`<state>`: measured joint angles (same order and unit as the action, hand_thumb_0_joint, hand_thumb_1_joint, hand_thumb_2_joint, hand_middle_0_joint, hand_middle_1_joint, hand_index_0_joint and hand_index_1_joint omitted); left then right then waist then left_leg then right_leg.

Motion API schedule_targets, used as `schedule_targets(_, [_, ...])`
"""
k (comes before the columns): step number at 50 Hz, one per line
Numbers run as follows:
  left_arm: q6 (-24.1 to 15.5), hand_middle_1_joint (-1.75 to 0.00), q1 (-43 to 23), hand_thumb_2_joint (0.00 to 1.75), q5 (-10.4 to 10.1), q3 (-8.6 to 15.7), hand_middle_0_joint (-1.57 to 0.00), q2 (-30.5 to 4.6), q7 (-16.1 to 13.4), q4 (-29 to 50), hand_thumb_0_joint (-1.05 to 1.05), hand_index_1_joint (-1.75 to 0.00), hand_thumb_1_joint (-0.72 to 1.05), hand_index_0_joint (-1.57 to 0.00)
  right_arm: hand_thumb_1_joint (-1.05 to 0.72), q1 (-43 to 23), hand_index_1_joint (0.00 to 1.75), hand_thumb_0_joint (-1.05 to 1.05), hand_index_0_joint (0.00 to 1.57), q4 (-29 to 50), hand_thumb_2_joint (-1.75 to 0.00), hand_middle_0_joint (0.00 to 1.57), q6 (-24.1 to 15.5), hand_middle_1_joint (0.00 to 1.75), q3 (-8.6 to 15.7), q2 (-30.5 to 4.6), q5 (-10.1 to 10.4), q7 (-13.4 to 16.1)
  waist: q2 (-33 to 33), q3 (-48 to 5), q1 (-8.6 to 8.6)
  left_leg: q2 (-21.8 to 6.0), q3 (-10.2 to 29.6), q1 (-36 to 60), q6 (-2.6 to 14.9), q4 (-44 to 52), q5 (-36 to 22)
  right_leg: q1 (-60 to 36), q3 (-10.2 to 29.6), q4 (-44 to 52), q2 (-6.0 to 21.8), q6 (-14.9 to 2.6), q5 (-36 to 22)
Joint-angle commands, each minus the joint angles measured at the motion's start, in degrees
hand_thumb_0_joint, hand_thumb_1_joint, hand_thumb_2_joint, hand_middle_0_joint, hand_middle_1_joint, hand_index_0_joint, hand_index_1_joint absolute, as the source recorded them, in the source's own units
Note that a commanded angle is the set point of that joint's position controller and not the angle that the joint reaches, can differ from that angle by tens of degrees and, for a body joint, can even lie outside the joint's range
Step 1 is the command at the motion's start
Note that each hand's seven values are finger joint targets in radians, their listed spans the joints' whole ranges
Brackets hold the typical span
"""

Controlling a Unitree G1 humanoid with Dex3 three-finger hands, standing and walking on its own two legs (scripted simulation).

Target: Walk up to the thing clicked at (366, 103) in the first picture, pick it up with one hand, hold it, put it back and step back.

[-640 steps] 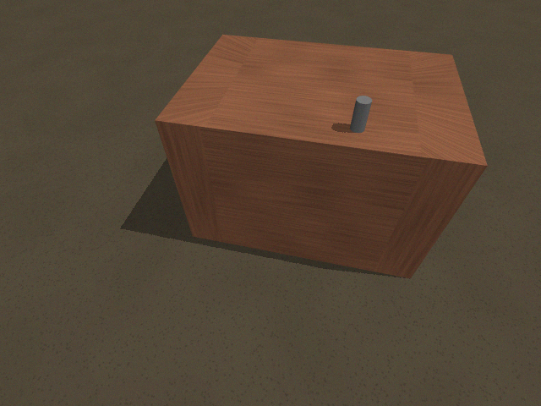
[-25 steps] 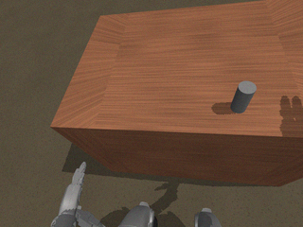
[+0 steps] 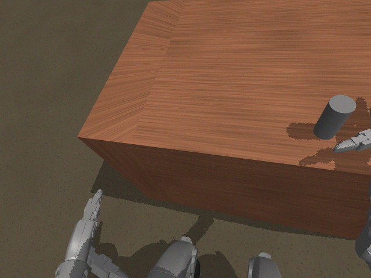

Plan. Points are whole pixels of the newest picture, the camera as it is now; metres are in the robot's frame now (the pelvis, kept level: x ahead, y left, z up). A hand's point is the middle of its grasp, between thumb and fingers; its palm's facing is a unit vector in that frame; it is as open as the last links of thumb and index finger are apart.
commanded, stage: close in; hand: right
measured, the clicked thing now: (332, 119) +0.47 -0.21 +0.02
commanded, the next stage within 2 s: rest palm in 0.24 s
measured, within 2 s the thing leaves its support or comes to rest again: leaves its support in 1.44 s
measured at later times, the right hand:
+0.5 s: hand (332, 116) +0.47 -0.20 +0.04, palm faces +0.13 +0.99 +0.02, open 17.5 cm
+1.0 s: hand (328, 104) +0.49 -0.20 +0.04, palm faces +0.13 +0.99 +0.01, open 14.6 cm
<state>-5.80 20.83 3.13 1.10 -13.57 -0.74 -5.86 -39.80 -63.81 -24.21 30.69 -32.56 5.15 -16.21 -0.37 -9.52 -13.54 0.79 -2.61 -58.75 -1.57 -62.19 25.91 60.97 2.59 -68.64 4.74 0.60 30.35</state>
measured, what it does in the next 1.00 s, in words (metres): stands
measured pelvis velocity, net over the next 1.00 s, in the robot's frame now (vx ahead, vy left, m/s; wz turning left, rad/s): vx -0.01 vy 0.01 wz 0.00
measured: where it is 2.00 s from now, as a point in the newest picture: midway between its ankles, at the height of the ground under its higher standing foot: outside the picture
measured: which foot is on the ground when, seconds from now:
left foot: down 0.00-1.00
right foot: down 0.00-1.00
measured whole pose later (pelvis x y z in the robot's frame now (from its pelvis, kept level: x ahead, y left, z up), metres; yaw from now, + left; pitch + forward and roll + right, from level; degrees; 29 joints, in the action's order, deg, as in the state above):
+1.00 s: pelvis -0.01 +0.01 -0.01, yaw +0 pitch +23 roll +4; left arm -2.0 22.1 3.6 2.9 -14.7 0.5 -1.2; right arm -46.7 -66.0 -23.6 26.9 -28.6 1.6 -7.1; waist 0.3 -8.4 -13.7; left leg 0.6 -1.8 -61.2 -1.3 -64.2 25.6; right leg 62.5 2.0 -69.3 4.5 0.9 29.5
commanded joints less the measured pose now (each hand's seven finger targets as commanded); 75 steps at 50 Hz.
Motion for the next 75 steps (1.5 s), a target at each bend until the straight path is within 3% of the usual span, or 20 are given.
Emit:
schedule_targets(1, [-2.10, -0.05, 2.97, 0.04, -0.28, 7.52, -0.05, -10.18, -0.47, 9.97, 0.00, -0.05, -0.54, -0.06, 0.59, -18.30, 0.05, 0.00, 0.04, 8.87, -0.05, 0.04, -2.93, 0.05, -1.82, -9.06, 0.84, 1.11, 9.53, -21.70, 0.67, 1.70, -0.25, 11.66, 2.97, 5.72, -15.95, -18.73, 0.02, 9.17, -2.18, -0.96, -19.61])
schedule_targets(5, [-2.57, -0.06, 1.09, 0.04, -0.92, 6.58, -0.06, -9.33, -0.09, 17.96, 0.00, -0.05, -0.54, -0.06, 0.56, -20.64, 0.05, 0.00, 0.04, 13.98, -0.05, 0.04, -4.14, 0.05, -0.30, -11.02, 0.30, 2.65, 6.99, -23.51, 1.17, 1.22, 0.74, 14.51, 2.57, 5.84, -16.38, -16.98, -0.31, 9.01, -2.65, -1.47, -18.31])
schedule_targets(8, [-1.83, -0.06, 7.84, 0.04, -0.78, 8.21, -0.05, -9.49, 0.28, 12.58, 0.00, -0.05, -0.54, -0.06, 0.55, -19.24, 0.05, 0.00, 0.04, 12.08, -0.05, 0.04, -4.25, 0.05, -1.99, -7.72, 0.66, 2.83, 9.34, -19.77, 0.35, 1.29, 0.10, 10.16, 2.89, 4.73, -15.66, -18.19, -0.26, 9.34, -2.66, -1.02, -18.78])
schedule_targets(19, [-1.09, -0.04, 2.57, 0.09, -0.37, 7.90, -0.05, -9.20, 0.18, 17.25, 0.00, -0.06, -0.60, -0.03, 0.49, -23.06, 0.06, 0.00, 0.04, 19.59, -0.08, 0.05, -4.47, 0.06, -3.24, -6.69, -0.97, 7.22, 12.47, -30.93, 3.08, 1.17, 0.22, 14.58, 3.10, 4.60, -16.70, -22.98, -0.71, 8.89, -3.06, -0.44, -20.98])
schedule_targets(24, [0.32, -0.04, 3.82, 0.09, -0.58, 8.19, -0.04, -9.47, 0.26, 16.19, 0.00, -0.06, -0.60, -0.02, 0.59, -18.79, 0.03, 0.00, 0.11, 16.62, 0.00, 0.11, -3.80, 0.03, -2.96, -4.92, -0.95, 7.75, 9.27, -26.36, 2.97, 1.08, 0.47, 16.66, 2.68, 4.85, -20.30, -19.33, -1.08, 8.79, -3.17, -0.78, -23.12])
schedule_targets(28, [0.19, -0.05, 2.36, 0.05, -0.51, 6.73, -0.05, -7.27, 0.86, 14.56, 0.00, -0.05, -0.56, -0.05, 0.57, -17.87, 0.10, 0.00, 0.26, 10.42, 0.00, 0.26, -4.64, 0.10, -3.12, -2.95, -1.12, 7.97, 5.25, -15.47, 1.79, 0.93, 1.65, 12.15, 2.38, 5.79, -12.54, -10.81, -1.01, 9.12, -3.05, -1.69, -13.47])
schedule_targets(31, [-0.07, -0.05, 2.91, 0.04, -0.15, 6.35, -0.05, -7.59, 0.66, 19.04, 0.00, -0.05, -0.55, -0.05, 0.55, -25.67, 0.19, 0.00, 0.39, 14.58, -0.04, 0.39, -6.67, 0.19, -0.58, -9.42, -2.35, 8.45, 4.09, -21.69, 0.10, 0.53, 3.23, 15.24, 1.92, 6.42, -12.02, -11.92, -1.23, 7.73, -2.87, -2.08, -12.14])
schedule_targets(34, [-0.03, -0.05, 6.29, 0.04, -0.08, 6.40, -0.05, -7.41, 0.67, 17.25, 0.00, -0.05, -0.53, -0.05, 0.52, -27.37, 0.25, 0.00, 0.47, 14.08, -0.07, 0.48, -6.73, 0.25, -3.57, -6.55, -1.93, 7.96, 8.70, -24.10, -1.34, 0.60, 2.86, 13.92, 2.13, 6.31, -11.53, -15.37, -1.17, 7.98, -3.27, -1.72, -11.28])
schedule_targets(37, [0.01, -0.05, 5.79, 0.04, -0.08, 9.24, -0.04, -10.80, 0.12, 19.00, 0.00, -0.05, -0.54, -0.05, 0.49, -32.89, 0.28, 0.00, 0.51, 19.51, -0.07, 0.52, -6.17, 0.28, -1.72, -12.86, -2.87, 8.74, 11.30, -29.78, -1.32, 0.52, 3.04, 14.66, 2.12, 6.22, -13.03, -18.32, -1.05, 7.39, -3.26, -1.56, -13.16])
schedule_targets(41, [-0.06, -0.05, 5.50, 0.06, 0.30, 7.09, -0.04, -8.62, 0.41, 11.91, 0.00, -0.05, -0.55, -0.04, 0.48, -28.09, 0.32, 0.00, 0.60, 6.97, -0.09, 0.61, -3.58, 0.32, -6.78, -2.43, -2.55, 8.72, 13.05, -22.28, -1.03, 1.47, 0.21, 6.13, 2.94, 4.64, -10.98, -18.61, -0.12, 8.86, -2.85, -0.72, -14.04])
schedule_targets(43, [-0.25, -0.05, 0.58, 0.06, 0.36, 8.19, -0.04, -11.04, 0.11, 15.49, 0.00, -0.05, -0.55, -0.04, 0.49, -30.21, 0.32, 0.00, 0.61, 11.48, -0.08, 0.62, -3.58, 0.32, -3.09, -10.36, -3.63, 9.49, 14.02, -26.51, 1.00, 1.47, 0.08, 7.90, 3.00, 4.34, -11.94, -19.68, 0.24, 9.09, -2.51, -0.47, -16.21])
schedule_targets(44, [-0.45, -0.05, -2.79, 0.06, 0.55, 6.86, -0.04, -9.83, 0.13, 19.08, 0.00, -0.05, -0.55, -0.04, 0.49, -35.37, 0.32, 0.00, 0.61, 17.07, -0.08, 0.62, -4.16, 0.32, -4.09, -9.76, -3.68, 9.45, 15.30, -30.87, 0.94, 1.53, 0.01, 9.15, 3.13, 3.92, -12.77, -22.58, 0.33, 8.70, -2.18, -0.23, -17.77])
schedule_targets(46, [0.05, -0.05, 0.02, 0.06, 0.85, 6.98, -0.04, -9.99, 0.45, 16.01, 0.00, -0.05, -0.55, -0.04, 0.47, -25.87, 0.39, 0.00, 0.67, 6.54, -0.14, 0.67, -2.88, 0.38, -4.18, -5.54, -3.34, 9.17, 11.82, -27.49, 1.30, 1.84, -0.87, 10.92, 3.05, 3.84, -14.09, -19.98, 0.40, 8.70, -2.47, -0.19, -19.68])
schedule_targets(48, [0.70, -0.05, 0.79, 0.06, 0.29, 6.28, -0.04, -9.76, 0.67, 16.01, 0.00, -0.05, -0.56, -0.04, 0.46, -20.36, 0.43, 0.00, 0.74, 3.58, -0.17, 0.74, -2.41, 0.43, -1.97, -7.16, -2.94, 9.28, 8.86, -26.04, 2.84, 1.83, -0.74, 13.83, 2.87, 4.40, -15.41, -17.09, -0.03, 9.17, -2.89, -0.54, -19.63])
schedule_targets(50, [0.60, -0.05, -0.28, 0.06, 0.16, 7.89, -0.04, -10.95, 0.66, 20.56, 0.00, -0.05, -0.55, -0.04, 0.43, -22.97, 0.50, 0.00, 0.81, 9.81, -0.22, 0.82, -3.18, 0.50, -2.18, -7.80, -2.95, 8.92, 8.88, -31.73, 1.97, 1.85, -0.43, 17.28, 2.49, 3.96, -18.81, -19.46, -0.36, 8.63, -2.79, -0.74, -22.59])
schedule_targets(57, [0.38, -0.05, 3.03, 0.04, -0.13, 8.33, -0.05, -8.94, 0.60, 16.89, 0.00, -0.05, -0.54, -0.05, 0.16, -28.26, 0.78, 0.00, 1.01, 14.83, -0.52, 1.01, -6.08, 0.78, -1.30, -7.79, -1.79, 9.82, 6.23, -22.17, -1.33, 1.52, 1.14, 12.33, 2.18, 5.46, -14.34, -14.39, -0.78, 7.93, -2.87, -1.95, -14.47])
schedule_targets(62, [0.36, -0.05, 5.30, 0.03, -0.05, 7.80, -0.05, -8.55, 0.48, 16.07, 0.00, -0.04, -0.52, -0.05, -0.09, -30.01, 0.93, 0.00, 1.10, 17.07, -0.71, 1.10, -7.06, 0.93, -3.47, -9.54, -3.49, 10.17, 13.04, -24.96, -1.16, 1.29, 1.28, 10.22, 2.70, 5.30, -14.07, -19.85, -1.04, 8.66, -2.90, -1.10, -15.37])
schedule_targets(66, [0.46, -0.05, 5.79, 0.04, 0.33, 6.89, -0.04, -8.73, 0.76, 15.15, 0.00, -0.05, -0.53, -0.05, -0.21, -27.93, 1.04, 0.00, 1.21, 15.41, -0.82, 1.22, -4.52, 1.04, -6.46, -4.38, -2.67, 8.95, 18.12, -30.49, -0.05, 1.74, -0.45, 8.81, 3.03, 4.22, -16.35, -28.36, 0.04, 8.72, -2.46, 0.21, -26.11])
schedule_targets(69, [0.45, -0.05, 2.31, 0.05, 0.12, 9.96, -0.04, -11.73, 0.33, 16.09, 0.00, -0.05, -0.54, -0.05, -0.28, -29.09, 1.10, 0.00, 1.29, 17.02, -0.86, 1.30, -3.38, 1.10, -4.98, -7.20, -2.66, 9.42, 17.16, -30.78, 0.67, 1.67, -0.70, 9.89, 3.11, 4.46, -16.70, -27.77, 0.42, 8.92, -2.22, 0.30, -27.28])
schedule_targets(75, [0.59, -0.06, -2.10, 0.07, -0.57, 8.95, -0.06, -11.34, 0.16, 18.80, 0.00, -0.06, -0.57, -0.06, -0.43, -30.13, 1.31, 0.00, 1.35, 16.55, -1.15, 1.34, -4.20, 1.31, -2.85, -7.64, -1.34, 9.72, 8.32, -28.42, 0.75, 1.71, -0.51, 16.66, 2.85, 6.60, -15.48, -21.02, 0.09, 10.84, -2.71, -0.90, -18.32])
